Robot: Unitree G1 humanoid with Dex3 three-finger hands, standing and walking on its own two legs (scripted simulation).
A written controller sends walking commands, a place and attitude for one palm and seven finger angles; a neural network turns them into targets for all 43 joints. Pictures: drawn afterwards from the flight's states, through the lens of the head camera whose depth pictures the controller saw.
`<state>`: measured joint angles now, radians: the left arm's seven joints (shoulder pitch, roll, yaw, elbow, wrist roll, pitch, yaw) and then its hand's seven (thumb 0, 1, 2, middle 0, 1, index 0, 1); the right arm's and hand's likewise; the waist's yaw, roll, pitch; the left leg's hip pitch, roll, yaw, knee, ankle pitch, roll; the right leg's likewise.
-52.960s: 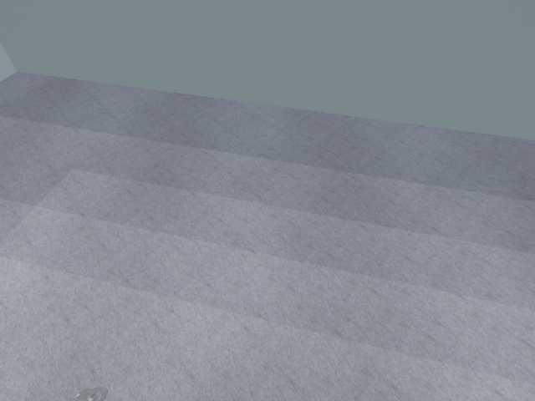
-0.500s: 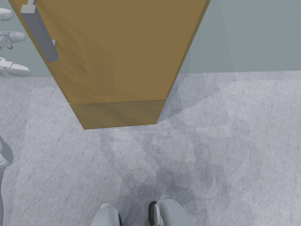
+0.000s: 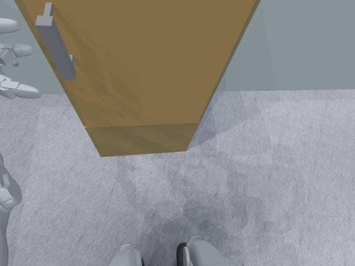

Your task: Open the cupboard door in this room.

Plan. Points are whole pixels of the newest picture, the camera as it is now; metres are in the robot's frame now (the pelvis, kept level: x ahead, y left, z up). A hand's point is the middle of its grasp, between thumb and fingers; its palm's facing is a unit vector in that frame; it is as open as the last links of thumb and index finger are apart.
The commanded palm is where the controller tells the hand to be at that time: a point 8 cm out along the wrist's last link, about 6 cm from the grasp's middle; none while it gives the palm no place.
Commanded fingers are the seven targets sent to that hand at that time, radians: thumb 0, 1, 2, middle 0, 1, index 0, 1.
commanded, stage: move the hooked fingers beside the handle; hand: left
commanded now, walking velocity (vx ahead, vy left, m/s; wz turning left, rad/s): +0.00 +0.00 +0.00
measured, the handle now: (60, 44) +0.56 +0.20 +0.10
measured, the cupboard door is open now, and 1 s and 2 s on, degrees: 0 0 0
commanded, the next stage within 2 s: slide the fingers in behind the handle in 0.38 s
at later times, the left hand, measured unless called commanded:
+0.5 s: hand (22, 63) +0.50 +0.26 +0.10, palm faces +0.01 -1.00 -0.01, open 14.0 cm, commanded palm +0.49 +0.30 +0.09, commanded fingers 0.00 -0.50 0.30 -0.30 -1.20 -0.30 -1.20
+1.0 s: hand (42, 64) +0.50 +0.22 +0.10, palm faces +0.00 -1.00 +0.00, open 14.0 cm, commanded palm +0.49 +0.26 +0.09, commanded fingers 0.00 -0.50 0.30 -0.30 -1.20 -0.30 -1.20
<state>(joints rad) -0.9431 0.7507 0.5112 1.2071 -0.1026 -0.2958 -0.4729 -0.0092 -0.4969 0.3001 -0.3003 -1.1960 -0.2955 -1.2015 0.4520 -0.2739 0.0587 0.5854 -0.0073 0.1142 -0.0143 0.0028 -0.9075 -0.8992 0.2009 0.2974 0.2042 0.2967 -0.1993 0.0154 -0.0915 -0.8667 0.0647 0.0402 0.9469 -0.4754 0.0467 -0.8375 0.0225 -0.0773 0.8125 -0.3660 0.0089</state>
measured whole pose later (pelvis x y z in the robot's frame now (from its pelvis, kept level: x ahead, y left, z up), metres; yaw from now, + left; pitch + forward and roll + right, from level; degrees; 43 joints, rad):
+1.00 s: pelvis -0.01 -0.01 +0.00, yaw +0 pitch +21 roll -4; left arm -0.96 0.66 0.46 1.21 -0.09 -0.32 -0.38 -0.01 -0.50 0.30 -0.30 -1.20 -0.30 -1.20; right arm 0.44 -0.28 0.06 0.59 -0.01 0.10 -0.01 0.00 -0.91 -0.90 0.20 0.30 0.20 0.30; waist -0.20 0.02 -0.09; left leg -0.86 0.06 0.04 0.95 -0.46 0.04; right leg -0.84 0.02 -0.07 0.84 -0.36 0.00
